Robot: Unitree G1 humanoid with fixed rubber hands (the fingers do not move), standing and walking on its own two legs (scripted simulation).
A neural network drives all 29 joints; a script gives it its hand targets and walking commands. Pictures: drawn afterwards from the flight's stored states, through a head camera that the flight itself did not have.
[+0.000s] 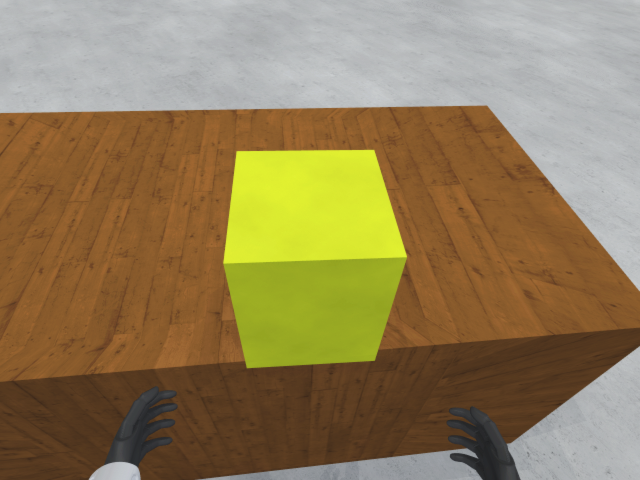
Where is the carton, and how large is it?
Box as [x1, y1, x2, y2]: [223, 150, 406, 367]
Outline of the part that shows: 373,150 237,151 223,263 247,367 374,360 404,265 406,255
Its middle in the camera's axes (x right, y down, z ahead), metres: -0.02 +0.02 +0.58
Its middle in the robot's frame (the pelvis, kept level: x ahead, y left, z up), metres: +0.42 +0.03 +0.03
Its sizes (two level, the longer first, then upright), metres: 0.210 0.200 0.250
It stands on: a pedestal, 0.69 m high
